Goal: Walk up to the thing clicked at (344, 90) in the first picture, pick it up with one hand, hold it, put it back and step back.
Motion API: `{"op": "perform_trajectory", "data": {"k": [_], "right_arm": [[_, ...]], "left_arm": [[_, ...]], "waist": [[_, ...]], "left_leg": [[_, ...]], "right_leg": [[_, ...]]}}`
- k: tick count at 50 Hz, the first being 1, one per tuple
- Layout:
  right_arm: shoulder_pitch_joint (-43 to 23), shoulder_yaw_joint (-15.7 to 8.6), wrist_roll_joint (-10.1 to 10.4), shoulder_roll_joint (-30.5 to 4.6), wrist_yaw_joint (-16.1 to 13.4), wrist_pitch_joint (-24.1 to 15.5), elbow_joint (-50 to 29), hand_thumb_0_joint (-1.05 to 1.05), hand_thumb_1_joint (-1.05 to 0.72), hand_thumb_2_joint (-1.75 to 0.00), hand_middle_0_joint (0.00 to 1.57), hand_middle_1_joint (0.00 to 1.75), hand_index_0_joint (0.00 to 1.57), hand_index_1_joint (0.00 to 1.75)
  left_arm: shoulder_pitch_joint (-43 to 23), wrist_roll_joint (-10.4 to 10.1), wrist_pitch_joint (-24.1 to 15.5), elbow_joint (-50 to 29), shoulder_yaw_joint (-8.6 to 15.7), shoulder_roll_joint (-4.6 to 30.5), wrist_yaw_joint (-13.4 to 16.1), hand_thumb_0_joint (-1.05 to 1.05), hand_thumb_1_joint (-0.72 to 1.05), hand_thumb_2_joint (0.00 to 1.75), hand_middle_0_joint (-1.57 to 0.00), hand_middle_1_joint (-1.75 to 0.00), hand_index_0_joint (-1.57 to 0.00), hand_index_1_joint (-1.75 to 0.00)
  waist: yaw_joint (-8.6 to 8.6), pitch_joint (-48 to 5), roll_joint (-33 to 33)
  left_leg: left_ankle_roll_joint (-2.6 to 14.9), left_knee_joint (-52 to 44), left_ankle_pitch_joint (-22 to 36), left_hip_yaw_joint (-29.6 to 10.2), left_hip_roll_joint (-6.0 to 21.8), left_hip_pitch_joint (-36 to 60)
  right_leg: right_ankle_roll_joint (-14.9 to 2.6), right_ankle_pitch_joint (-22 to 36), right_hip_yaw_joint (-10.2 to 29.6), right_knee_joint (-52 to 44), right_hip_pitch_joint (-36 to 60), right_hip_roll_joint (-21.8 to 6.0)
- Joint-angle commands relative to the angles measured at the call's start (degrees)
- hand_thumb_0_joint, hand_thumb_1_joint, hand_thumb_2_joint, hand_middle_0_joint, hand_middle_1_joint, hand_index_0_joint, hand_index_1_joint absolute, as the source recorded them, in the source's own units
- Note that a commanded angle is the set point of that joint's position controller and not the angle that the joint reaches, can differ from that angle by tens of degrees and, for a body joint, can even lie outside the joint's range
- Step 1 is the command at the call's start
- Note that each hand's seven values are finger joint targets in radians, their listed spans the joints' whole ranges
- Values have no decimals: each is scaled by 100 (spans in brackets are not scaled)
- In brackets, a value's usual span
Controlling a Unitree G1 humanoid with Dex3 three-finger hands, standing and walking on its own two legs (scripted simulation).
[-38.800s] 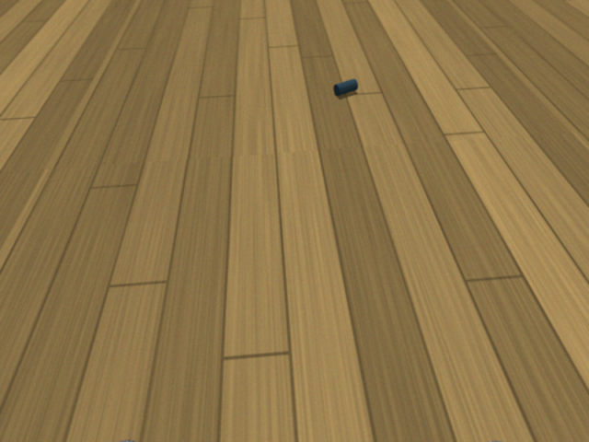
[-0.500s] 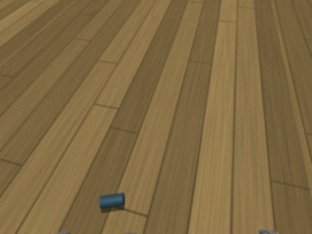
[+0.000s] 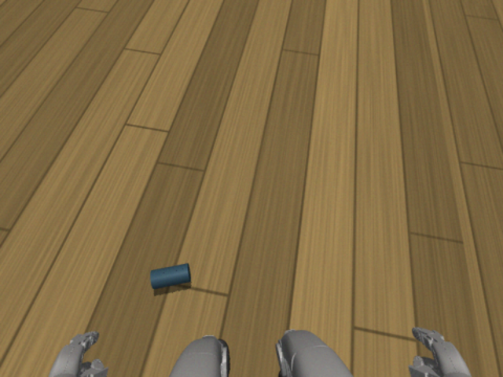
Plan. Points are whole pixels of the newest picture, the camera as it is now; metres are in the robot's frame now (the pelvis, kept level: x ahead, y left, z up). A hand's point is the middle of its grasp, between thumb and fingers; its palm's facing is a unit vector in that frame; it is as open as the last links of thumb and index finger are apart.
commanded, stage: step back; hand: left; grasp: from above
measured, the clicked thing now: (171, 276) +0.41 +0.29 -0.73
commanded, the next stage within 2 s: none
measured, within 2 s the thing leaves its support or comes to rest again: neither
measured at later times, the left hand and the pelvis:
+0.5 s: hand out of the picture -0.01 +0.26 -0.15, palm faces +0.05 -0.92 -0.38, open 7.4 cm; pelvis -0.13 -0.01 -0.01, yaw +4 degrees
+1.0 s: hand out of the picture -0.24 +0.22 -0.14, palm faces +0.01 -0.91 -0.42, open 7.4 cm; pelvis -0.30 -0.05 -0.01, yaw +0 degrees
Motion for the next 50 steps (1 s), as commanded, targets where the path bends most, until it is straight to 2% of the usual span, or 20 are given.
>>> {"op": "perform_trajectory", "data": {"k": [1, 4, 5, 6, 7, 10, 11, 19, 22, 23, 24, 25, 29, 36, 42, 43, 44, 45, 47, 50], "right_arm": [[168, -436, -15, -1689, -63, -44, -454, 0, -90, -90, 20, 30, 20, 30], [-51, -400, 69, -1681, -23, 39, -461, 0, -90, -90, 20, 30, 20, 30], [-93, -352, 119, -1505, -8, 45, -497, 0, -90, -90, 20, 30, 20, 30], [-136, -285, 155, -1190, -2, 45, -568, 0, -90, -90, 20, 30, 20, 30], [-252, -346, 113, -1300, -79, 84, -516, 0, -90, -90, 20, 30, 20, 30], [391, -333, 205, -1346, -73, 81, -205, 0, -90, -90, 20, 30, 20, 30], [453, -305, 221, -1349, -86, 44, -206, 0, -90, -90, 20, 30, 20, 30], [545, -273, 91, -1241, -66, 0, -333, 0, -90, -90, 20, 30, 20, 30], [967, -342, 23, -1204, -29, -78, -139, 0, -90, -90, 20, 30, 20, 30], [849, -449, -80, -1548, -26, -106, -229, 0, -90, -90, 20, 30, 20, 30], [549, -554, -75, -2205, 32, -93, -370, 0, -90, -90, 20, 30, 20, 30], [590, -598, -62, -2355, 41, -101, -426, 0, -90, -90, 20, 30, 20, 30], [-32, -382, -34, -1622, -81, -121, -497, 0, -90, -90, 20, 30, 20, 30], [232, -456, -22, -1628, -88, -67, -621, 0, -90, -90, 20, 30, 20, 30], [-55, -425, 50, -1645, 5, 128, -737, 0, -90, -90, 20, 30, 20, 30], [35, -342, 91, -1322, 23, 135, -808, 0, -90, -90, 20, 30, 20, 30], [-290, -351, 106, -1234, -60, 143, -893, 0, -90, -90, 20, 30, 20, 30], [-223, -434, 94, -1473, -87, 187, -832, 0, -90, -90, 20, 30, 20, 30], [263, -409, 155, -1426, -60, 141, -538, 0, -90, -90, 20, 30, 20, 30], [497, -355, 128, -1435, -51, 102, -471, 0, -90, -90, 20, 30, 20, 30]], "left_arm": [[463, 7, -211, -424, 332, 935, 20, 0, 90, 90, -20, -30, -20, -30], [1030, 73, -261, -182, 378, 894, -7, 0, 90, 90, -20, -30, -20, -30], [1108, 145, -297, -232, 437, 1145, 4, 0, 90, 90, -20, -30, -20, -30], [792, 105, -309, -388, 560, 1636, -18, 0, 90, 90, -20, -30, -20, -30], [473, 142, -328, -611, 595, 1975, -12, 0, 90, 90, -20, -30, -20, -30], [-324, 59, -360, -843, 433, 1242, 59, 0, 90, 90, -20, -30, -20, -30], [-287, 92, -349, -896, 438, 1183, 77, 0, 90, 90, -20, -30, -20, -30], [342, 79, -261, -1010, 398, 1184, 125, 0, 90, 90, -20, -30, -20, -30], [126, -19, -173, -1101, 337, 1231, 58, 0, 90, 90, -20, -30, -20, -30], [275, -25, -144, -1150, 279, 1041, 41, 0, 90, 90, -20, -30, -20, -30], [92, -56, -166, -1244, 258, 897, 59, 0, 90, 90, -20, -30, -20, -30], [-283, 22, -162, -1198, 385, 1107, 146, 0, 90, 90, -20, -30, -20, -30], [372, -84, -145, -850, 377, 991, 128, 0, 90, 90, -20, -30, -20, -30], [460, 2, -173, -823, 382, 939, 38, 0, 90, 90, -20, -30, -20, -30], [1420, 114, -297, -318, 449, 1029, -34, 0, 90, 90, -20, -30, -20, -30], [1328, 202, -344, -425, 561, 1446, -43, 0, 90, 90, -20, -30, -20, -30], [879, 168, -303, -646, 687, 2100, -49, 0, 90, 90, -20, -30, -20, -30], [404, 155, -339, -843, 672, 2121, -6, 0, 90, 90, -20, -30, -20, -30], [-276, 132, -346, -942, 493, 1482, 59, 0, 90, 90, -20, -30, -20, -30], [-188, 195, -338, -1025, 493, 1366, 84, 0, 90, 90, -20, -30, -20, -30]], "waist": [[-37, -1826, 1069], [259, -1777, 1019], [302, -1721, 394], [233, -1318, -918], [416, -1122, -1376], [-125, -961, -481], [-43, -1055, -628], [347, -1550, -952], [23, -1675, -596], [100, -1667, 63], [66, -1511, 1510], [-297, -1447, 1466], [269, -1209, 874], [-40, -1364, 1033], [317, -1748, 1014], [269, -1484, -286], [524, -1166, -1455], [372, -753, -1266], [-49, -670, -417], [73, -927, -773]], "left_leg": [[1084, -480, 2518, -1478, 1414, 1521], [558, -251, 1629, -1284, 1123, 425], [236, 171, 781, -1081, 761, -224], [-152, 1163, -1041, -521, -399, -1096], [-246, 2650, -2291, -697, -655, -798], [-269, 3515, -1495, -1175, -822, -782], [-312, 3411, -1475, -1050, -844, -856], [-294, 850, -1628, -471, -282, -490], [-164, -1147, 392, -205, -186, 673], [93, -1207, 1125, -1301, 554, 1198], [847, -1367, 2160, -2782, 1795, 1165], [1514, -1385, 2657, -3282, 2288, 544], [1032, -856, 3175, -1575, 1420, 888], [1266, -754, 2367, -1478, 1507, 1289], [426, -96, 362, -1140, 972, -105], [14, 883, -894, -863, 130, -1278], [-243, 2366, -2092, -714, -653, -1100], [-324, 3353, -2038, -1285, -413, -801], [-275, 3681, -1301, -1284, -745, -769], [-369, 3444, -1341, -968, -605, -634]], "right_leg": [[-81, 289, -360, -1504, 193, -324], [-348, 1638, -597, -3117, 1417, -322], [-566, 1817, 329, -3370, 1568, -901], [-1145, 2136, 1687, -3810, 1343, -1924], [-1997, 2759, 2549, -4002, 349, -2832], [-1385, 4018, 777, -3472, 469, -1832], [-1314, 4238, 598, -3284, 768, -1735], [-1383, 4703, 630, -2711, 2051, -1965], [-902, 3948, 233, -2106, 1339, -1563], [-544, 2810, 61, -1709, 424, -1137], [-235, 391, -663, -826, -506, -45], [-187, -900, 24, 392, -329, 42], [-240, -29, 387, 1569, -809, 155], [71, 14, -82, -28, -426, -144], [-340, 1430, -460, -3278, 1530, -429], [-664, 1007, 1266, -3601, 1644, -1403], [-1666, 938, 2476, -4203, 57, -2713], [-1884, 897, 2720, -4370, -854, -3008], [-1347, 2183, 989, -3655, -563, -1999], [-1234, 2486, 499, -3352, 2, -1801]]}}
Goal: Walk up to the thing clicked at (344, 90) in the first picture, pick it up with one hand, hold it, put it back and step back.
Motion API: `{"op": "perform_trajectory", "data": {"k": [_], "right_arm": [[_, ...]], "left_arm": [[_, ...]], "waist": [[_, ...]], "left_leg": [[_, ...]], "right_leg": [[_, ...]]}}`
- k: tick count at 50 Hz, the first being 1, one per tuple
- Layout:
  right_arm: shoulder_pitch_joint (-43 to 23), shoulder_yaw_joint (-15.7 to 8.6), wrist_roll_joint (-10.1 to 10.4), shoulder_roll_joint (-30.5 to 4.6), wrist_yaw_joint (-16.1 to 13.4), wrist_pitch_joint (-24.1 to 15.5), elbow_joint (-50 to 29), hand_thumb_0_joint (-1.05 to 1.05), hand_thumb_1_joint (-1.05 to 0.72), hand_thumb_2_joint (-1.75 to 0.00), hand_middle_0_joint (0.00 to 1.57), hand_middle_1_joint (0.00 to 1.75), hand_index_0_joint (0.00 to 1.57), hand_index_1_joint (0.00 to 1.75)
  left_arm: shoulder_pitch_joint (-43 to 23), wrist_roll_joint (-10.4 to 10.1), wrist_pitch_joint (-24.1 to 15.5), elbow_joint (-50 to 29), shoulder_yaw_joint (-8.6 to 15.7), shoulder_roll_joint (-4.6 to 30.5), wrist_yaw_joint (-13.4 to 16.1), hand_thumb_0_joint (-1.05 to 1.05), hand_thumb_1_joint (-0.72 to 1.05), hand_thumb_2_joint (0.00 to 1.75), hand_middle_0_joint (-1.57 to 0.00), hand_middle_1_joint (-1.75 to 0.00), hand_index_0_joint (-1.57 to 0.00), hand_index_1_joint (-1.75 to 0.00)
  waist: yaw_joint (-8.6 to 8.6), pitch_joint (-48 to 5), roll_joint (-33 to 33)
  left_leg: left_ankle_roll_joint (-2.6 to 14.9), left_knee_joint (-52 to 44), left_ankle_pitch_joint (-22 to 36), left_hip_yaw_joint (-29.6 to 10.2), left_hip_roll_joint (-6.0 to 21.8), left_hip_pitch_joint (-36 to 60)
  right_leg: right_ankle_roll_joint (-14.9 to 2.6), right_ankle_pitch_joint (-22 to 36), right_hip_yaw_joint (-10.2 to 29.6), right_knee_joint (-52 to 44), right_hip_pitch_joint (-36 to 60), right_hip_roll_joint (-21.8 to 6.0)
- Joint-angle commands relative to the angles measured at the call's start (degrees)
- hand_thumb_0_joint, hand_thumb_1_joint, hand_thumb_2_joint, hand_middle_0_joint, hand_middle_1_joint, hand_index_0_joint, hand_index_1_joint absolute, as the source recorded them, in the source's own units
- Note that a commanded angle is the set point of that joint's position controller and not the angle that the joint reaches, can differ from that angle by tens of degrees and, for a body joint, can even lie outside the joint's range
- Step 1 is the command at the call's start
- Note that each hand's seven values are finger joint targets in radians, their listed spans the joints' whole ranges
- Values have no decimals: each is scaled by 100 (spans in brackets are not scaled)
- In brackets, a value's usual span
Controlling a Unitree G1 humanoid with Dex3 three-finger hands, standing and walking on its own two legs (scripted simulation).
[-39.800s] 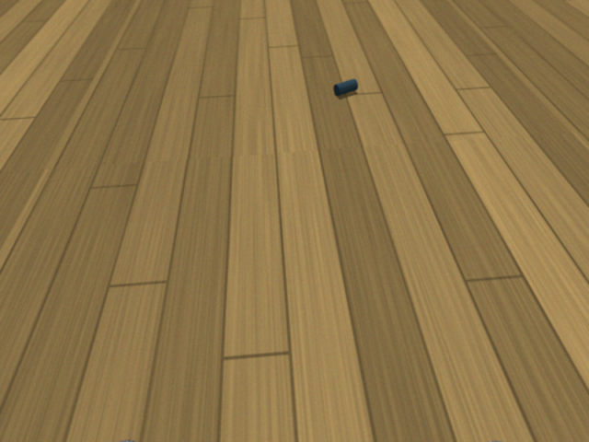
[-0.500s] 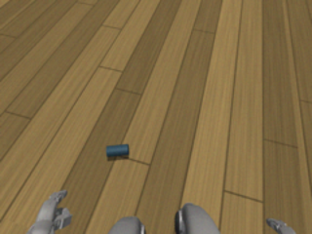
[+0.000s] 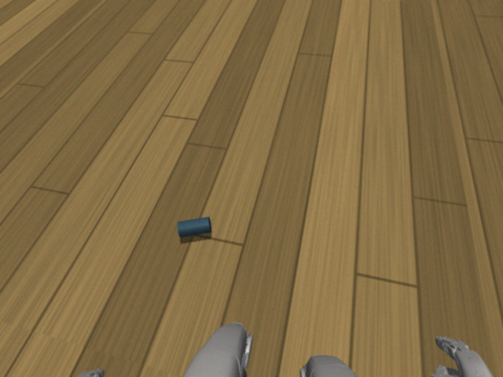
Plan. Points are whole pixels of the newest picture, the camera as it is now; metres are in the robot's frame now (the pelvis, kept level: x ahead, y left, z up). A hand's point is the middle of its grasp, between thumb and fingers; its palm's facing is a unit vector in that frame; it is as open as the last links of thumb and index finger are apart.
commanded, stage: step back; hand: left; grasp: from above
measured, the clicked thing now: (194, 227) +0.72 +0.34 -0.72
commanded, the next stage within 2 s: stand in 1.70 s
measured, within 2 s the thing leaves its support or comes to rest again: neither
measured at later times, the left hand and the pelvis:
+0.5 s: hand out of the picture -0.09 +0.26 -0.15, palm faces +0.00 -0.91 -0.41, open 7.4 cm; pelvis -0.18 -0.02 -0.01, yaw +0 degrees
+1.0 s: hand out of the picture -0.24 +0.26 -0.14, palm faces +0.07 -0.92 -0.39, open 7.4 cm; pelvis -0.27 -0.03 +0.01, yaw +4 degrees
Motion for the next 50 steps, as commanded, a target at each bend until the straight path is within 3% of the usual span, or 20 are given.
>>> {"op": "perform_trajectory", "data": {"k": [1, 5, 8, 9, 10, 11, 14, 21, 24, 25, 26, 27, 30, 36, 39, 40, 41, 42, 46, 50], "right_arm": [[306, -246, -34, -1001, -49, -162, -338, 0, -90, -90, 20, 30, 20, 30], [257, -218, -112, -885, -21, -203, -395, 0, -90, -90, 20, 30, 20, 30], [826, -308, -153, -901, -17, -269, -92, 0, -90, -90, 20, 30, 20, 30], [760, -399, -235, -1246, -22, -283, -127, 0, -90, -90, 20, 30, 20, 30], [327, -490, -189, -2009, 54, -240, -302, 0, -90, -90, 20, 30, 20, 30], [267, -529, -233, -2069, 50, -275, -355, 0, -90, -90, 20, 30, 20, 30], [-243, -295, -256, -1386, -63, -317, -374, 0, -90, -90, 20, 30, 20, 30], [82, -330, -210, -1315, -37, -193, -392, 0, -90, -90, 20, 30, 20, 30], [-77, -297, -125, -1356, 15, -86, -373, 0, -90, -90, 20, 30, 20, 30], [-61, -225, -111, -1093, 37, -92, -414, 0, -90, -90, 20, 30, 20, 30], [-265, -143, -95, -774, 27, -130, -579, 0, -90, -90, 20, 30, 20, 30], [-433, -246, -128, -952, -76, -97, -538, 0, -90, -90, 20, 30, 20, 30], [-2, -252, -33, -1001, -32, -132, -183, 0, -90, -90, 20, 30, 20, 30], [-71, -232, -193, -925, 111, -335, -87, 0, -90, -90, 20, 30, 20, 30], [480, -296, -166, -840, 141, -450, 307, 0, -90, -90, 20, 30, 20, 30], [612, -367, -213, -955, 117, -497, 408, 0, -90, -90, 20, 30, 20, 30], [555, -422, -276, -1338, 93, -541, 350, 0, -90, -90, 20, 30, 20, 30], [375, -450, -235, -1739, 114, -546, 273, 0, -90, -90, 20, 30, 20, 30], [-13, -316, -263, -1274, 99, -667, 284, 0, -90, -90, 20, 30, 20, 30], [-104, -311, -227, -1177, 168, -480, 244, 0, -90, -90, 20, 30, 20, 30]], "left_arm": [[-820, 21, -239, -876, 462, 1586, 197, 0, 90, 90, -20, -30, -20, -30], [-499, -4, -174, -836, 445, 1683, 254, 0, 90, 90, -20, -30, -20, -30], [-537, -116, -61, -855, 331, 1564, 198, 0, 90, 90, -20, -30, -20, -30], [-311, -145, -43, -892, 245, 1336, 172, 0, 90, 90, -20, -30, -20, -30], [-699, -201, -79, -1012, 259, 1340, 216, 0, 90, 90, -20, -30, -20, -30], [-1093, -123, -66, -977, 386, 1494, 276, 0, 90, 90, -20, -30, -20, -30], [-492, -262, -6, -603, 343, 1346, 242, 0, 90, 90, -20, -30, -20, -30], [-308, -142, -165, -518, 249, 1203, 158, 0, 90, 90, -20, -30, -20, -30], [258, -79, -274, -110, 278, 1197, 139, 0, 90, 90, -20, -30, -20, -30], [331, 1, -314, -66, 361, 1472, 139, 0, 90, 90, -20, -30, -20, -30], [235, 28, -324, -169, 529, 2044, 121, 0, 90, 90, -20, -30, -20, -30], [-203, 29, -325, -322, 600, 2483, 135, 0, 90, 90, -20, -30, -20, -30], [-977, -6, -391, -452, 390, 1719, 188, 0, 90, 90, -20, -30, -20, -30], [-305, 91, -436, -221, 478, 1796, 90, 0, 90, 90, -20, -30, -20, -30], [-471, 23, -340, -189, 351, 1745, 31, 0, 90, 90, -20, -30, -20, -30], [-255, 12, -318, -146, 229, 1472, 19, 0, 90, 90, -20, -30, -20, -30], [-348, -90, -339, -202, 113, 1079, -15, 0, 90, 90, -20, -30, -20, -30], [-713, -118, -351, -107, 275, 1486, 21, 0, 90, 90, -20, -30, -20, -30], [-382, -145, -456, 115, 236, 1381, -93, 0, 90, 90, -20, -30, -20, -30], [84, -88, -543, 393, 261, 1219, -68, 0, 90, 90, -20, -30, -20, -30]], "waist": [[-116, -551, -1101], [74, -858, -1398], [-159, -1192, -974], [-65, -1219, -202], [-210, -1023, 1323], [-465, -788, 1182], [52, -869, 263], [-219, -1194, 938], [20, -1459, 772], [24, -1342, 221], [141, -973, -1252], [300, -706, -1560], [-228, -364, -533], [267, -521, -1305], [-82, -565, -1071], [-170, -633, -574], [-221, -620, 638], [-336, -326, 644], [-104, -294, 582], [65, -448, 706]], "left_leg": [[-55, 104, -222, 65, 66, 455], [22, -2099, -457, 496, 487, 733], [227, -4172, 1314, 685, 511, 1786], [518, -4307, 1679, -603, 1403, 2322], [1469, -4519, 2414, -2094, 2656, 1657], [2018, -4754, 2511, -2714, 3056, 840], [1409, -3940, 3682, -749, 2085, 1370], [1421, -3504, 3541, -577, 2062, 2499], [984, -3180, 2383, -252, 1748, 1859], [657, -2756, 1382, -121, 1418, 831], [249, -1890, -122, 315, 392, -454], [65, -613, -934, -118, 358, 179], [83, 283, 5, -248, 102, 349], [-25, -2115, -561, 445, 518, 455], [212, -4093, 249, 906, 381, 2170], [317, -4416, 349, 366, 600, 2857], [800, -4969, -1368, -1873, 1818, 2894], [1471, -5509, -2811, -2749, 2637, 1429], [1030, -4956, -949, -1083, 1873, 1496], [770, -4264, -961, -315, 1480, 879]], "right_leg": [[-1062, 1339, 963, -1359, -123, -1282], [-1021, 2171, 1162, -914, 859, -1513], [-618, 2142, 715, -64, 568, -1091], [-305, 1080, 497, 511, -427, -639], [6, -1399, -360, 1537, -983, 352], [44, -1964, 488, 2733, -738, 309], [-97, -1206, 860, 3749, -1027, 585], [121, -1091, 42, 501, -519, 127], [-97, 170, -334, -1544, 786, 320], [-281, 15, 651, -1476, 1203, -154], [-816, -499, 2446, -1946, 1076, -1400], [-1645, -464, 3270, -2204, -570, -2453], [-1121, 514, 1456, -1614, -696, -1422], [-1020, -2225, 1626, -1819, 414, -1380], [-733, -1878, 986, -1471, -382, -1090], [-532, -1569, 670, -811, -946, -808], [-47, -1355, 121, 88, -1888, -174], [7, -1443, -73, 1001, -1343, -111], [-74, -713, -17, 597, -650, -188], [-112, -144, -493, -1102, 851, 211]]}}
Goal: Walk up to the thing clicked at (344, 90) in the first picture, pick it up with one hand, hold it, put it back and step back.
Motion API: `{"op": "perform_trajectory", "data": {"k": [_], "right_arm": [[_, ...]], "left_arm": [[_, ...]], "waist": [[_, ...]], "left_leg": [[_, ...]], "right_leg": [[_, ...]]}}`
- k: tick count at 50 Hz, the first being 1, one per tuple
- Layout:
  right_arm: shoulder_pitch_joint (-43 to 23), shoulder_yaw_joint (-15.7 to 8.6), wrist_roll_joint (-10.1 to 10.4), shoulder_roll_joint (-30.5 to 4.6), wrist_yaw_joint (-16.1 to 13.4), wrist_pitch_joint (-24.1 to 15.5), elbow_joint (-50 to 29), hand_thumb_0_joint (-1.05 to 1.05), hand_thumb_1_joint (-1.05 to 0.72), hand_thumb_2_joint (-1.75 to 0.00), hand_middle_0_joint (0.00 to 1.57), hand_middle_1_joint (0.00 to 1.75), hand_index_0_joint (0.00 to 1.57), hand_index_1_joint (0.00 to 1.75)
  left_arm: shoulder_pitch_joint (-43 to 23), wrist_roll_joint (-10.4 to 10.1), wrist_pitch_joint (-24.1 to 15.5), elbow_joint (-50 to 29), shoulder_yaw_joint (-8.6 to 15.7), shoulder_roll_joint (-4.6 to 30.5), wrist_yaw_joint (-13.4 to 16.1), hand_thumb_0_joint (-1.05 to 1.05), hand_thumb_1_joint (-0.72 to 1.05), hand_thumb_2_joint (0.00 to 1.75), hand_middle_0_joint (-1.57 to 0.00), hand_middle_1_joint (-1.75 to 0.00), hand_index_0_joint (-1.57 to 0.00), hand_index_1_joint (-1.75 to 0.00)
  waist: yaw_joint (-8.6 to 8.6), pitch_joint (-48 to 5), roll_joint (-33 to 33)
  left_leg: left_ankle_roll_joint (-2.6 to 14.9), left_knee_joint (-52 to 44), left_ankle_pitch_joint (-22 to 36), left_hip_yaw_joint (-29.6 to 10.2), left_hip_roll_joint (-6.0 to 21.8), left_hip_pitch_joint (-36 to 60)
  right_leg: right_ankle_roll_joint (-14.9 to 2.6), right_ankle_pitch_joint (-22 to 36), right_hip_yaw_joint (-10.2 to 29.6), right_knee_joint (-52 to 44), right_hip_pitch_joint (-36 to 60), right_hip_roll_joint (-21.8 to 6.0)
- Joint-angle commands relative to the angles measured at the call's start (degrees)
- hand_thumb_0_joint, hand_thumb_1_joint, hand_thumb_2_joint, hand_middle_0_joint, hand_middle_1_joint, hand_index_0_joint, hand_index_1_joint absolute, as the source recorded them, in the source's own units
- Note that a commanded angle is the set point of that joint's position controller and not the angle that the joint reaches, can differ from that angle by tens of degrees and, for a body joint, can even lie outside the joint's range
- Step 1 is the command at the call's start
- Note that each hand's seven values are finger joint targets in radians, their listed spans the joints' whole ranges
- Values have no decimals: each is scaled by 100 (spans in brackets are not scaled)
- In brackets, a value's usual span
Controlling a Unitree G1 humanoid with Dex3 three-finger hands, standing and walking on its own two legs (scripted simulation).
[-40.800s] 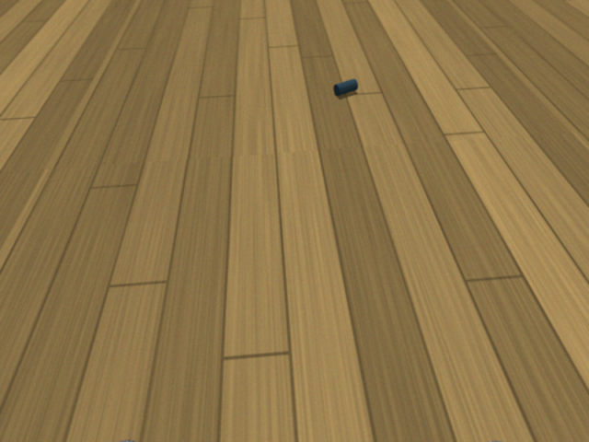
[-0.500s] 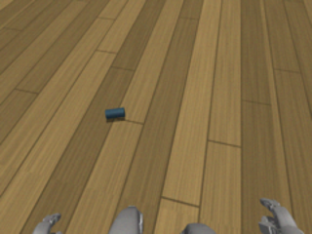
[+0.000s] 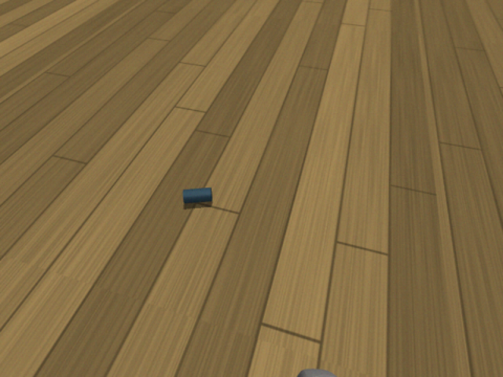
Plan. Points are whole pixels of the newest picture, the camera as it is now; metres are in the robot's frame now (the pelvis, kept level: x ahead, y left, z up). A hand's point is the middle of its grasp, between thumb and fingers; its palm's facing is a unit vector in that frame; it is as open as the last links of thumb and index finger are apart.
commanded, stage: step back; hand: left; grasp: from above
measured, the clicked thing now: (197, 195) +1.01 +0.29 -0.73
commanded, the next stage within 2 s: stand in 0.70 s
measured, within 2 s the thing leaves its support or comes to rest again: neither
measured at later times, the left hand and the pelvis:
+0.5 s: hand out of the picture +0.11 +0.29 -0.16, palm faces +0.00 -0.94 -0.35, open 7.4 cm; pelvis +0.04 +0.02 +0.00, yaw -1 degrees
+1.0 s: hand (113, 373) +0.14 +0.26 -0.14, palm faces -0.06 -0.94 -0.33, open 7.4 cm; pelvis +0.05 +0.02 +0.02, yaw -1 degrees
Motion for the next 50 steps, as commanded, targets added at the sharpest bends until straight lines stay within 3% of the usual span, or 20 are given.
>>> {"op": "perform_trajectory", "data": {"k": [1, 2, 3, 4, 6, 8, 12, 14, 15, 16, 17, 18, 20, 22, 24, 28, 33, 36, 39, 50], "right_arm": [[-534, -324, 69, -1364, -79, -22, -575, 0, -90, -90, 20, 30, 20, 30], [-523, -237, 109, -1061, -84, -23, -672, 0, -90, -90, 20, 30, 20, 30], [-728, -245, 79, -1027, -132, -10, -733, 0, -90, -90, 20, 30, 20, 30], [-633, -347, 45, -1343, -166, -1, -655, 0, -90, -90, 20, 30, 20, 30], [-324, -351, 112, -1377, -132, -60, -481, 0, -90, -90, 20, 30, 20, 30], [-200, -341, 102, -1293, -97, -84, -379, 0, -90, -90, 20, 30, 20, 30], [-325, -290, 78, -1096, -61, -101, -348, 0, -90, -90, 20, 30, 20, 30], [-211, -299, 86, -1000, -106, -137, -229, 0, -90, -90, 20, 30, 20, 30], [-227, -315, 78, -1044, -142, -150, -180, 0, -90, -90, 20, 30, 20, 30], [-270, -354, 54, -1275, -180, -171, -203, 0, -90, -90, 20, 30, 20, 30], [-605, -334, 91, -1530, -195, -185, -312, 0, -90, -90, 20, 30, 20, 30], [-804, -346, 131, -1716, -179, -168, -342, 0, -90, -90, 20, 30, 20, 30], [-1072, -256, 129, -1530, -172, -140, -262, 0, -90, -90, 20, 30, 20, 30], [-1227, -182, 157, -1340, -176, -124, -214, 0, -90, -90, 20, 30, 20, 30], [-1239, -147, 172, -1265, -180, -131, -113, 0, -90, -90, 20, 30, 20, 30], [-1458, -133, 184, -1252, -178, -152, 41, 0, -90, -90, 20, 30, 20, 30], [-1632, -138, 169, -1145, -176, -124, 211, 0, -90, -90, 20, 30, 20, 30], [-1492, -107, 257, -1130, -122, -142, 311, 0, -90, -90, 20, 30, 20, 30], [-1567, -90, 244, -1111, -104, -142, 368, 0, -90, -90, 20, 30, 20, 30], [-1518, -72, 230, -1179, -106, -149, 535, 0, -90, -90, 20, 30, 20, 30]], "left_arm": [[76, 49, -314, -273, 289, 923, 128, 0, 90, 90, -20, -30, -20, -30], [337, 94, -348, -232, 372, 1191, 187, 0, 90, 90, -20, -30, -20, -30], [411, 101, -371, -238, 447, 1685, 204, 0, 90, 90, -20, -30, -20, -30], [25, 83, -396, -426, 484, 1771, 200, 0, 90, 90, -20, -30, -20, -30], [-204, 17, -457, -486, 407, 1481, 229, 0, 90, 90, -20, -30, -20, -30], [-264, 20, -491, -496, 358, 1334, 226, 0, 90, 90, -20, -30, -20, -30], [-453, -6, -446, -532, 244, 1247, 208, 0, 90, 90, -20, -30, -20, -30], [-590, -74, -368, -562, 157, 1192, 208, 0, 90, 90, -20, -30, -20, -30], [-515, -98, -332, -544, 83, 1034, 216, 0, 90, 90, -20, -30, -20, -30], [-427, -134, -310, -574, -8, 849, 217, 0, 90, 90, -20, -30, -20, -30], [-340, -231, -250, -508, -38, 747, 228, 0, 90, 90, -20, -30, -20, -30], [-299, -227, -204, -358, 17, 891, 257, 0, 90, 90, -20, -30, -20, -30], [-290, -153, -237, -234, -37, 801, 260, 0, 90, 90, -20, -30, -20, -30], [-262, -146, -287, -76, -18, 943, 251, 0, 90, 90, -20, -30, -20, -30], [-470, -145, -295, -41, -14, 1015, 234, 0, 90, 90, -20, -30, -20, -30], [-593, -150, -300, 109, -63, 936, 258, 0, 90, 90, -20, -30, -20, -30], [-821, -116, -298, 198, -76, 934, 250, 0, 90, 90, -20, -30, -20, -30], [-973, -138, -322, 292, -173, 794, 222, 0, 90, 90, -20, -30, -20, -30], [-1013, -133, -308, 375, -189, 833, 225, 0, 90, 90, -20, -30, -20, -30], [-1107, -121, -308, 441, -193, 869, 228, 0, 90, 90, -20, -30, -20, -30]], "waist": [[253, 11, 598], [371, -44, -217], [496, 105, -910], [367, 505, -453], [168, 532, -130], [144, 293, -348], [108, -30, -766], [-61, -280, -596], [-78, -326, -364], [-47, -536, 154], [94, -627, 716], [132, -601, 864], [228, -571, 744], [205, -490, 878], [95, -531, 698], [119, -721, 496], [58, -583, 153], [-63, -787, 48], [-49, -572, 101], [-35, -671, 139]], "left_leg": [[492, -533, -1672, -781, 657, -1295], [219, 565, -1518, -445, 216, -2040], [110, 1676, -1661, -214, -306, -2374], [53, 2124, -1472, -668, -11, -2159], [66, 2130, -895, -773, 144, -2083], [16, 1841, -675, -647, 186, -1539], [-20, 535, -552, 82, 151, -637], [4, -415, 397, 374, 4, 247], [70, -675, 974, 192, 66, 561], [260, -729, 1550, -552, 651, 865], [699, -1043, 1103, -1529, 1392, 357], [1045, -1159, 736, -1667, 1695, -229], [778, -951, 1207, -1190, 1421, -128], [369, -825, 1076, -761, 1010, -366], [232, -857, 1129, -532, 843, -89], [272, -908, 1946, -430, 921, 411], [163, -1079, 1362, -200, 803, 468], [148, -1188, 1902, -243, 790, 848], [135, -1351, 1616, -257, 786, 913], [34, -1489, 1864, -168, 775, 900]], "right_leg": [[-82, 558, -37, -1594, 1497, 229], [-364, -421, 1501, -2078, 1879, -558], [-872, -1932, 3161, -2901, 1340, -1739], [-1195, -2293, 3485, -3023, 578, -2186], [-1056, -1178, 2635, -2761, 693, -1791], [-892, -186, 1893, -2537, 475, -1516], [-787, 1833, 968, -1929, 330, -1256], [-606, 2835, 615, -1203, 131, -1069], [-411, 3036, 473, -878, 3, -891], [-187, 2672, 349, -574, -262, -612], [28, 1184, 97, -188, -118, -85], [-5, 76, 54, -161, 468, -76], [-66, 653, 181, -851, 640, -153], [-99, 1429, 455, -1225, 893, -297], [-110, 1932, 547, -1283, 837, -425], [-23, 2381, 487, -1484, 885, -448], [-34, 2423, 610, -1850, 863, -533], [41, 2586, 597, -2048, 1023, -630], [75, 2187, 589, -2286, 847, -630], [59, 2463, 567, -2412, 1183, -706]]}}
